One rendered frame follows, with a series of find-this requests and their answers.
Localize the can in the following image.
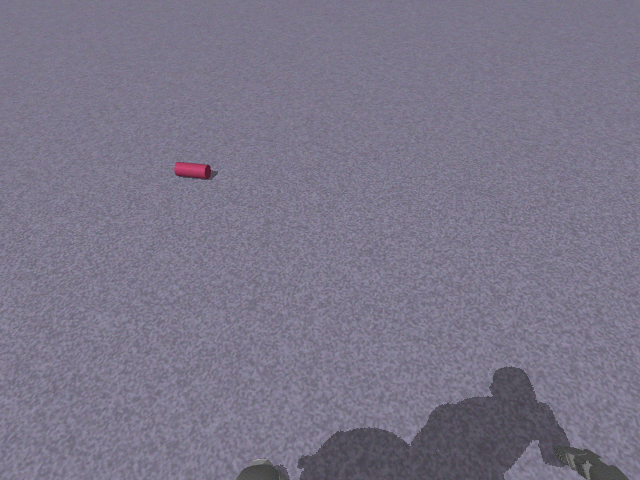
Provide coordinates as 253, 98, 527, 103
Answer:
174, 162, 211, 179

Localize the right robot hand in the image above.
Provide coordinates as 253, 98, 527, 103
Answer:
554, 446, 629, 480

